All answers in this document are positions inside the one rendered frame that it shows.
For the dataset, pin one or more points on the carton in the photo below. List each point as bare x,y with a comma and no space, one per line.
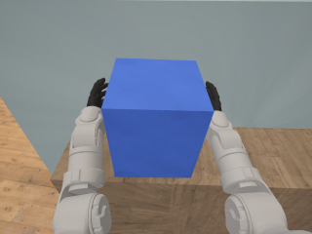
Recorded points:
156,114

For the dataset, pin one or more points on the right robot upper arm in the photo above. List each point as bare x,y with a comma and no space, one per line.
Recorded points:
256,213

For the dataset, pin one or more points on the left robot upper arm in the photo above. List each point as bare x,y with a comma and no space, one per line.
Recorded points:
83,214

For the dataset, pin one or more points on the left robot hand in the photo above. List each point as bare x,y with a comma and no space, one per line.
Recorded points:
96,94

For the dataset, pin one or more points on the robot right forearm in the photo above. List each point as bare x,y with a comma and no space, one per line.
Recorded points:
237,174

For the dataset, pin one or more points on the pedestal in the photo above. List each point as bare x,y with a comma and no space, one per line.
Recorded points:
196,204

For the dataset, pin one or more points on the robot left forearm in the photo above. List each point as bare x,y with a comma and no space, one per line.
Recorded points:
84,173

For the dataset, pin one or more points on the right robot hand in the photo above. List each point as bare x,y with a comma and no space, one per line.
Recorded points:
214,96

